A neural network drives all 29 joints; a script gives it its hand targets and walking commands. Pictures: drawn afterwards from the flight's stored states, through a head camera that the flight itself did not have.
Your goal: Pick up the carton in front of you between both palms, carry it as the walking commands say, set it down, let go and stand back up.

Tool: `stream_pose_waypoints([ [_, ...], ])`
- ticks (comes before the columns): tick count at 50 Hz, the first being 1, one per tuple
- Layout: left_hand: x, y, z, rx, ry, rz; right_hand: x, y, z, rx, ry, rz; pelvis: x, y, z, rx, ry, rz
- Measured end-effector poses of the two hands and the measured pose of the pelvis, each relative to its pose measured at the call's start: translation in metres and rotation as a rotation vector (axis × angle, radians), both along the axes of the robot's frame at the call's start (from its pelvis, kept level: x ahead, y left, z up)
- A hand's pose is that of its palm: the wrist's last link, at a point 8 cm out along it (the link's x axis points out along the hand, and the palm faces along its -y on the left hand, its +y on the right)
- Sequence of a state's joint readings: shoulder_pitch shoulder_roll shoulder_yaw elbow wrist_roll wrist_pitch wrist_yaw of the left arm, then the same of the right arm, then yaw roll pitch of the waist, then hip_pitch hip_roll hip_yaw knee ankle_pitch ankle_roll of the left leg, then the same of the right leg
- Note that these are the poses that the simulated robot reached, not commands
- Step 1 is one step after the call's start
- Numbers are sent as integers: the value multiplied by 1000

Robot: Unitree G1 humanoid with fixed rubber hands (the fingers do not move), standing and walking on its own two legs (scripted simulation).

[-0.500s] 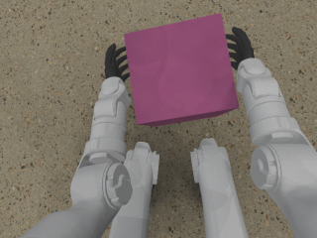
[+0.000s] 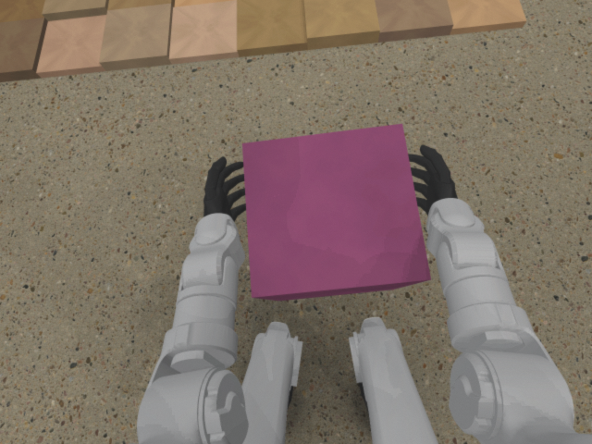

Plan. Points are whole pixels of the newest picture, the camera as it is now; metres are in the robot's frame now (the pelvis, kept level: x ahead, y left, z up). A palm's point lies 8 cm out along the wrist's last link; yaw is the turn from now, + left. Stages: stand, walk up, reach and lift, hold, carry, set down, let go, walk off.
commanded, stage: reach and lift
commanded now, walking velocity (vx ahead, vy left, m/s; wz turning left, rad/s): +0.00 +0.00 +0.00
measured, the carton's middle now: (329, 228) +0.42 -0.02 -0.13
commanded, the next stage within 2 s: hold in 1.90 s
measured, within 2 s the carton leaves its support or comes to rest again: neither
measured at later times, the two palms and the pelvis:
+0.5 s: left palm (160, 188) +0.39 +0.14 +0.11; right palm (491, 178) +0.39 -0.16 +0.10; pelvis +0.05 +0.00 +0.14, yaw -1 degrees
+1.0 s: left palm (44, 137) +0.37 +0.15 +0.24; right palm out of the picture +0.35 -0.15 +0.23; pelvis +0.07 +0.01 +0.21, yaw -1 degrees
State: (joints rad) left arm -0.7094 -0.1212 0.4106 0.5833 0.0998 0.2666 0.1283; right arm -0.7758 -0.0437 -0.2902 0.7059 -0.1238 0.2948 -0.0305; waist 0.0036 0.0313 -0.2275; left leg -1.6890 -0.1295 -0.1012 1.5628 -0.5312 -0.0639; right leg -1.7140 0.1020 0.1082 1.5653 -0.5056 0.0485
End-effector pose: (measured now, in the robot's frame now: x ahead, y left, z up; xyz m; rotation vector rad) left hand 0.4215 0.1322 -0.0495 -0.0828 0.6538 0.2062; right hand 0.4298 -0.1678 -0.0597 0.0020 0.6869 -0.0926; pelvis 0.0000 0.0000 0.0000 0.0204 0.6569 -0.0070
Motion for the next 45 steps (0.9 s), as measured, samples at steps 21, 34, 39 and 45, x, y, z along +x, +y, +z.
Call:
stream_pose_waypoints([
  [21,-27,7,140,11,6,-30,-36,7,139,4,7,-37,46,1,123,-15,-230,-8],
  [34,-40,12,217,23,3,-63,-56,12,219,-4,4,-59,71,4,183,-23,-430,-10],
  [39,-44,14,247,34,-3,-82,-63,15,249,-14,-2,-64,77,5,199,-26,-522,-11],
  [45,-50,17,279,50,-15,-101,-72,17,281,-29,-14,-62,78,5,211,-28,-626,-10],
])
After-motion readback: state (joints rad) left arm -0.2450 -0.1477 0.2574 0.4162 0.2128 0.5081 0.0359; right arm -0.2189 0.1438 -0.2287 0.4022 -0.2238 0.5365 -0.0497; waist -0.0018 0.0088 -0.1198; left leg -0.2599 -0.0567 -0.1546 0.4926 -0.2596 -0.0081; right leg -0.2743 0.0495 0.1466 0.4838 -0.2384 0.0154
